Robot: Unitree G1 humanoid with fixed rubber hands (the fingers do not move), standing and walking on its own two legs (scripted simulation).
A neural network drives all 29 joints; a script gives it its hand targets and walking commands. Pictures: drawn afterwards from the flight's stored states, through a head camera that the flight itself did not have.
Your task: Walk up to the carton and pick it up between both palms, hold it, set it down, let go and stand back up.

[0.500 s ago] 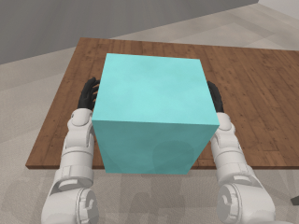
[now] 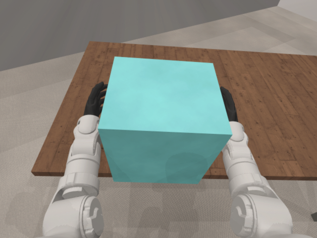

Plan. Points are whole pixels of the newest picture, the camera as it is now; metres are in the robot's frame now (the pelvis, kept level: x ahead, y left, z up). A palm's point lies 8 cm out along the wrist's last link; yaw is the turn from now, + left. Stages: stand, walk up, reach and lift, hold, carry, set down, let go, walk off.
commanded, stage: reach and lift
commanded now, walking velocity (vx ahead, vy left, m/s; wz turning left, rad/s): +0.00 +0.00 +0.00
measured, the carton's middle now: (160, 126) +0.39 +0.02 +0.05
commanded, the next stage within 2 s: none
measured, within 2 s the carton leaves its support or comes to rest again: neither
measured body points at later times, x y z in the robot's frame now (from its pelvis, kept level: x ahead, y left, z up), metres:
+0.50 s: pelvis -0.01 +0.00 +0.00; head -0.02 +0.03 +0.45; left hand +0.40 +0.18 +0.13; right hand +0.39 -0.17 +0.13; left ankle +0.00 +0.12 -0.75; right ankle -0.01 -0.12 -0.75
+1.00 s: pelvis -0.01 +0.00 +0.00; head -0.03 +0.03 +0.45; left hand +0.38 +0.19 +0.17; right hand +0.39 -0.16 +0.17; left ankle +0.00 +0.12 -0.75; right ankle -0.01 -0.12 -0.75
